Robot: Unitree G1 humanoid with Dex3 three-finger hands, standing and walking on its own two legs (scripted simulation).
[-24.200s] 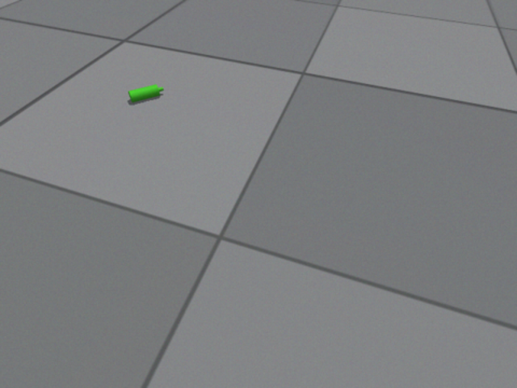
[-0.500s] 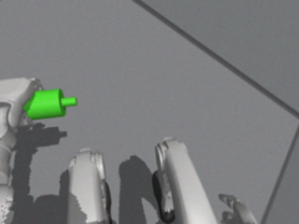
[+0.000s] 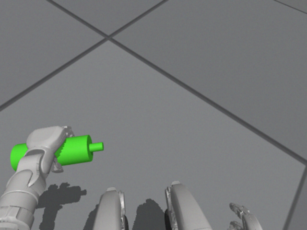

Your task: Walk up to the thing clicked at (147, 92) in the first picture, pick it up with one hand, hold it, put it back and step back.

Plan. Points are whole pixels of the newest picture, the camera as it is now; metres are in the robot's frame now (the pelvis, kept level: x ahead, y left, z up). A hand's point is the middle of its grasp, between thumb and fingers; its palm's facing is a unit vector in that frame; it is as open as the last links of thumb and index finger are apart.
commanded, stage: lift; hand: left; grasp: from above
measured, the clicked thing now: (62, 151) +0.37 +0.24 -0.09
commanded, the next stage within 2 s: hold in 0.62 s
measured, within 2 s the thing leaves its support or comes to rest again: neither
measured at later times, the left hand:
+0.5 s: hand (49, 131) +0.37 +0.22 +0.03, palm faces -0.44 -0.09 -0.90, open 10.4 cm
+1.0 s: hand (37, 115) +0.39 +0.23 +0.09, palm faces -0.44 -0.07 -0.90, open 10.5 cm
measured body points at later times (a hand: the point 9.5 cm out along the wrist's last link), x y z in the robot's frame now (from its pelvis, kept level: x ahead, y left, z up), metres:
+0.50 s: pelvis +0.04 +0.00 +0.11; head +0.10 +0.00 +0.56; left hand +0.39 +0.22 +0.08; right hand +0.13 -0.27 -0.01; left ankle +0.08 +0.11 -0.57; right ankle +0.08 -0.14 -0.57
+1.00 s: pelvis +0.07 +0.00 +0.15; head +0.10 -0.01 +0.59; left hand +0.40 +0.23 +0.14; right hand +0.18 -0.27 +0.02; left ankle +0.08 +0.11 -0.57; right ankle +0.08 -0.14 -0.57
